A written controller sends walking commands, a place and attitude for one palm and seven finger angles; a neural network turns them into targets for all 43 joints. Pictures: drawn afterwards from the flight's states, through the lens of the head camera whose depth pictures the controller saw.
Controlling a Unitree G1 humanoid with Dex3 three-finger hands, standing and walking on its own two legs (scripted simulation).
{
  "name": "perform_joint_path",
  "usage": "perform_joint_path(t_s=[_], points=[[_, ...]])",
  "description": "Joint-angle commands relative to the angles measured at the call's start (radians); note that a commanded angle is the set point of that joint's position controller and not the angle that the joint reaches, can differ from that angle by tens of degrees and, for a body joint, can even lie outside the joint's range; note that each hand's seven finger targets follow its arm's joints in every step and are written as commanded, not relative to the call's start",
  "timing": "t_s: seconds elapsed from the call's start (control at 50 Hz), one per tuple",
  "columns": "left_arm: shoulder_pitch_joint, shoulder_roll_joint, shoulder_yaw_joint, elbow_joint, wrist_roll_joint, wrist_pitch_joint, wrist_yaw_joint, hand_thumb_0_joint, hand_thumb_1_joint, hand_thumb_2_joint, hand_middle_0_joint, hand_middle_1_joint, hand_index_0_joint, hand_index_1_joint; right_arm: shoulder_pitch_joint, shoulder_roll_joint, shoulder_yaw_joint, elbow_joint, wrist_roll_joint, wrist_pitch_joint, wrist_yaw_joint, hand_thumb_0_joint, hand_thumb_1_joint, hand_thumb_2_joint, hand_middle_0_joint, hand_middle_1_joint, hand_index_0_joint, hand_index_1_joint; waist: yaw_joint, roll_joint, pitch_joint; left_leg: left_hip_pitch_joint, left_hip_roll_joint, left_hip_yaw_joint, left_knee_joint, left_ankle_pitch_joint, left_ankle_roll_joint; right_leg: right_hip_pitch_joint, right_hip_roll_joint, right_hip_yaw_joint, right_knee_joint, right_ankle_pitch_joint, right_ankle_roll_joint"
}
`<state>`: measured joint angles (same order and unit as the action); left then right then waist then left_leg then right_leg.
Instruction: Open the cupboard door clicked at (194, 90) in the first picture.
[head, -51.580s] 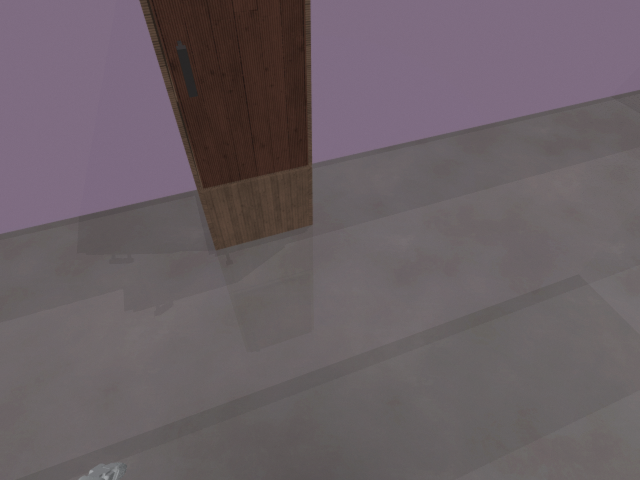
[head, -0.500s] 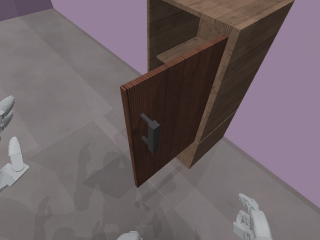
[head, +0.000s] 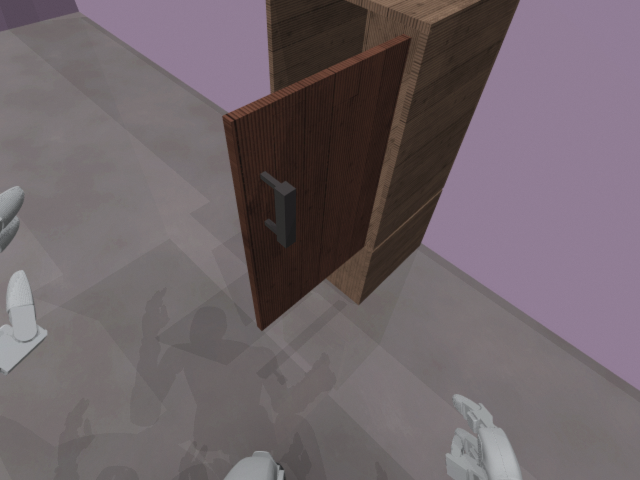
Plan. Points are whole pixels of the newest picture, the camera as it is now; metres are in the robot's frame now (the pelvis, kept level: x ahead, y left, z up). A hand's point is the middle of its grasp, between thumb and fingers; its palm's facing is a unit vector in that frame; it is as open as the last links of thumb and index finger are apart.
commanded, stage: stop stepping back and stand still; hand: left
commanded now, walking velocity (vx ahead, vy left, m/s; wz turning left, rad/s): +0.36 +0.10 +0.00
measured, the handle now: (277, 209) +0.50 +0.11 +0.01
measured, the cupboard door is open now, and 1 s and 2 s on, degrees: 89 89 89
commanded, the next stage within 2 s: let the arm hang, fingers relaxed in 1.04 s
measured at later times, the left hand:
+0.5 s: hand out of the picture +0.14 +0.26 +0.17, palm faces +0.46 -0.76 -0.46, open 7.4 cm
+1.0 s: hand out of the picture +0.12 +0.28 +0.16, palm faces +0.42 -0.78 -0.46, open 7.4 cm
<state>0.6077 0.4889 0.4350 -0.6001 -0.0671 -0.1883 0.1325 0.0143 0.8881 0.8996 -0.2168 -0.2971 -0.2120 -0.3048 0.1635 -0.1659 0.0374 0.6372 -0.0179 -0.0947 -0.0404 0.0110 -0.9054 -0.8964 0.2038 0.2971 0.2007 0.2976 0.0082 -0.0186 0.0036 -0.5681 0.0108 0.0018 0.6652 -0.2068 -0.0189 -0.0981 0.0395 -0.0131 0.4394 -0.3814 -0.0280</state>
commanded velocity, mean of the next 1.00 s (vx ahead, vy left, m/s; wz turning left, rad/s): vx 0.03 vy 0.00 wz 0.00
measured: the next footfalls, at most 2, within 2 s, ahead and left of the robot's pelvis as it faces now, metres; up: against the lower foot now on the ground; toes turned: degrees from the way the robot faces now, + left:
left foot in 0.10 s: +0.02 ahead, +0.12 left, +0.00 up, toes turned +1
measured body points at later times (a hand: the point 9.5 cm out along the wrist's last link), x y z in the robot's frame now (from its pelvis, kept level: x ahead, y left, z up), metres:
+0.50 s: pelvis -0.05 -0.01 +0.00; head -0.06 -0.01 +0.45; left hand +0.11 +0.30 +0.20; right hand +0.09 -0.26 -0.09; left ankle -0.02 +0.12 -0.73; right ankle -0.08 -0.10 -0.73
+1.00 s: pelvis -0.08 +0.01 +0.01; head -0.07 +0.02 +0.46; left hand +0.09 +0.32 +0.18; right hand +0.09 -0.21 -0.07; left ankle -0.02 +0.12 -0.73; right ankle -0.08 -0.10 -0.73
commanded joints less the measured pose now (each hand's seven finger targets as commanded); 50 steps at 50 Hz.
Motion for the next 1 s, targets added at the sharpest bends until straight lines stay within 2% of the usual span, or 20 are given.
perform_joint_path(t_s=[0.0,0.04,0.06,0.1,0.12,0.14,0.16,0.2,0.22,0.24,0.26,0.28,0.3,0.32,0.38,0.42,0.48,0.52,0.68,0.98], points=[[-0.083,0.158,0.166,-0.103,0.004,-0.037,0.044,0.0,0.9,0.9,-0.2,-0.3,-0.2,-0.3,-0.064,-0.142,-0.057,-0.149,0.03,-0.051,-0.031,0.0,-0.9,-0.9,0.2,0.3,0.2,0.3,-0.016,-0.116,-0.057,0.123,0.027,0.023,0.09,-0.087,0.016,-0.071,-0.3,0.112,-0.056,0.649,-0.093],[-0.115,0.125,0.131,-0.064,0.014,-0.041,0.046,0.0,0.9,0.9,-0.2,-0.3,-0.2,-0.3,-0.04,-0.153,-0.056,-0.131,0.026,-0.062,-0.046,0.0,-0.9,-0.9,0.2,0.3,0.2,0.3,-0.032,-0.011,-0.071,0.314,-0.018,0.068,-0.152,0.059,0.044,-0.092,-0.236,0.069,0.024,0.664,-0.037],[-0.138,0.119,0.116,-0.068,0.015,-0.047,0.046,0.0,0.9,0.9,-0.2,-0.3,-0.2,-0.3,-0.029,-0.169,-0.067,-0.129,0.027,-0.069,-0.05,0.0,-0.9,-0.9,0.2,0.3,0.2,0.3,-0.034,0.054,-0.103,0.429,0.006,0.032,-0.202,0.214,0.066,-0.122,-0.185,0.04,0.103,0.622,0.012],[-0.143,0.117,0.095,-0.041,0.017,-0.059,0.042,0.0,0.9,0.9,-0.2,-0.3,-0.2,-0.3,-0.014,-0.193,-0.08,-0.135,0.04,-0.079,-0.05,0.0,-0.9,-0.9,0.2,0.3,0.2,0.3,-0.02,0.107,-0.15,0.546,0.144,-0.144,-0.205,0.425,0.141,-0.215,-0.073,0.001,0.225,0.303,0.084],[-0.111,0.116,0.1,-0.018,0.021,-0.056,0.045,0.0,0.9,0.9,-0.2,-0.3,-0.2,-0.3,0.002,-0.178,-0.076,-0.134,0.028,-0.081,-0.047,0.0,-0.9,-0.9,0.2,0.3,0.2,0.3,-0.022,0.155,-0.146,0.545,0.193,-0.255,-0.241,0.49,0.177,-0.263,-0.034,-0.008,0.267,0.105,0.07],[-0.127,0.122,0.093,-0.075,0.022,-0.062,0.039,0.0,0.9,0.9,-0.2,-0.3,-0.2,-0.3,-0.011,-0.173,-0.073,-0.133,0.016,-0.087,-0.042,0.0,-0.9,-0.9,0.2,0.3,0.2,0.3,-0.022,0.21,-0.132,0.473,0.226,-0.327,-0.325,0.392,0.178,-0.248,-0.033,0.005,0.296,-0.091,0.054],[-0.13,0.133,0.105,-0.089,0.026,-0.063,0.038,0.0,0.9,0.9,-0.2,-0.3,-0.2,-0.3,-0.031,-0.176,-0.074,-0.126,0.011,-0.095,-0.04,0.0,-0.9,-0.9,0.2,0.3,0.2,0.3,-0.016,0.186,-0.084,0.325,0.241,-0.333,-0.398,0.152,0.177,-0.165,-0.041,0.025,0.302,-0.15,0.048],[-0.088,0.154,0.146,-0.127,0.03,-0.07,0.042,0.0,0.9,0.9,-0.2,-0.3,-0.2,-0.3,-0.046,-0.176,-0.075,-0.137,0.013,-0.096,-0.036,0.0,-0.9,-0.9,0.2,0.3,0.2,0.3,0.0,0.179,-0.048,0.161,0.187,-0.223,-0.455,-0.238,0.14,-0.031,-0.04,-0.01,0.149,-0.082,0.028],[-0.06,0.129,0.134,-0.119,0.035,-0.071,0.041,0.0,0.9,0.9,-0.2,-0.3,-0.2,-0.3,-0.056,-0.172,-0.071,-0.152,0.014,-0.09,-0.037,0.0,-0.9,-0.9,0.2,0.3,0.2,0.3,-0.004,0.198,-0.013,0.058,0.145,-0.166,-0.449,-0.329,0.106,0.039,-0.038,-0.026,0.065,-0.019,0.017],[-0.032,0.131,0.142,-0.102,0.036,-0.073,0.039,0.0,0.9,0.9,-0.2,-0.3,-0.2,-0.3,-0.057,-0.164,-0.071,-0.162,0.014,-0.084,-0.037,0.0,-0.9,-0.9,0.2,0.3,0.2,0.3,-0.008,0.177,-0.009,0.032,0.088,-0.094,-0.377,-0.335,0.07,0.046,-0.059,0.009,-0.015,-0.028,0.001],[-0.027,0.131,0.144,-0.088,0.035,-0.073,0.036,0.0,0.9,0.9,-0.2,-0.3,-0.2,-0.3,-0.056,-0.159,-0.077,-0.169,0.013,-0.075,-0.033,0.0,-0.9,-0.9,0.2,0.3,0.2,0.3,-0.012,0.063,0.013,0.065,0.02,-0.035,-0.219,-0.291,0.034,-0.066,-0.118,0.132,-0.144,-0.178,-0.031],[-0.011,0.13,0.143,-0.08,0.03,-0.075,0.034,0.0,0.9,0.9,-0.2,-0.3,-0.2,-0.3,-0.037,-0.155,-0.091,-0.158,0.016,-0.062,-0.029,0.0,-0.9,-0.9,0.2,0.3,0.2,0.3,-0.013,-0.112,0.028,0.14,-0.025,-0.012,0.048,-0.178,0.008,-0.243,-0.259,0.365,-0.301,-0.355,-0.096],[-0.043,0.143,0.157,-0.094,0.024,-0.073,0.037,0.0,0.9,0.9,-0.2,-0.3,-0.2,-0.3,-0.037,-0.167,-0.096,-0.148,0.015,-0.054,-0.026,0.0,-0.9,-0.9,0.2,0.3,0.2,0.3,-0.007,-0.172,0.059,0.126,-0.026,-0.02,0.234,-0.143,0.001,-0.323,-0.345,0.459,-0.348,-0.306,-0.142],[-0.082,0.121,0.139,-0.07,0.025,-0.079,0.04,0.0,0.9,0.9,-0.2,-0.3,-0.2,-0.3,-0.016,-0.16,-0.089,-0.129,0.014,-0.059,-0.028,0.0,-0.9,-0.9,0.2,0.3,0.2,0.3,-0.031,-0.127,0.055,0.105,-0.004,-0.037,0.284,-0.123,0.003,-0.281,-0.331,0.388,-0.295,-0.128,-0.143],[-0.152,0.096,0.107,0.018,0.041,-0.091,0.044,0.0,0.9,0.9,-0.2,-0.3,-0.2,-0.3,-0.019,-0.14,-0.069,-0.12,0.017,-0.08,-0.046,0.0,-0.9,-0.9,0.2,0.3,0.2,0.3,-0.021,-0.044,0.018,0.201,0.026,0.003,-0.001,-0.098,0.025,-0.158,-0.243,0.184,-0.147,0.205,-0.088],[-0.173,0.074,0.076,0.048,0.039,-0.085,0.043,0.0,0.9,0.9,-0.2,-0.3,-0.2,-0.3,-0.016,-0.149,-0.072,-0.112,0.016,-0.096,-0.056,0.0,-0.9,-0.9,0.2,0.3,0.2,0.3,-0.02,-0.015,0.004,0.343,0.01,0.016,-0.182,0.005,0.037,-0.175,-0.182,0.146,-0.12,0.211,-0.03],[-0.195,0.081,0.058,-0.019,0.037,-0.086,0.035,0.0,0.9,0.9,-0.2,-0.3,-0.2,-0.3,-0.034,-0.184,-0.09,-0.131,0.022,-0.103,-0.055,0.0,-0.9,-0.9,0.2,0.3,0.2,0.3,0.002,0.002,-0.027,0.432,0.083,-0.05,-0.228,0.158,0.061,-0.159,-0.1,0.131,-0.096,0.258,0.045],[-0.154,0.087,0.07,-0.042,0.042,-0.079,0.029,0.0,0.9,0.9,-0.2,-0.3,-0.2,-0.3,-0.03,-0.16,-0.072,-0.134,0.016,-0.102,-0.052,0.0,-0.9,-0.9,0.2,0.3,0.2,0.3,-0.007,0.082,-0.077,0.429,0.076,-0.046,-0.238,0.284,0.059,-0.1,-0.086,0.082,-0.04,0.379,0.034],[-0.077,0.095,0.106,-0.079,0.032,-0.077,0.035,0.0,0.9,0.9,-0.2,-0.3,-0.2,-0.3,-0.039,-0.158,-0.068,-0.161,0.012,-0.1,-0.044,0.0,-0.9,-0.9,0.2,0.3,0.2,0.3,-0.006,0.11,-0.066,0.317,0.068,-0.065,-0.314,0.006,0.045,-0.063,-0.062,0.078,-0.099,0.188,0.025],[-0.121,0.082,0.073,-0.067,0.042,-0.066,0.036,0.0,0.9,0.9,-0.2,-0.3,-0.2,-0.3,-0.04,-0.162,-0.065,-0.163,0.01,-0.105,-0.055,0.0,-0.9,-0.9,0.2,0.3,0.2,0.3,-0.005,0.111,-0.059,0.307,0.071,-0.089,-0.398,-0.105,0.042,-0.05,-0.038,0.033,-0.116,0.143,0.036]])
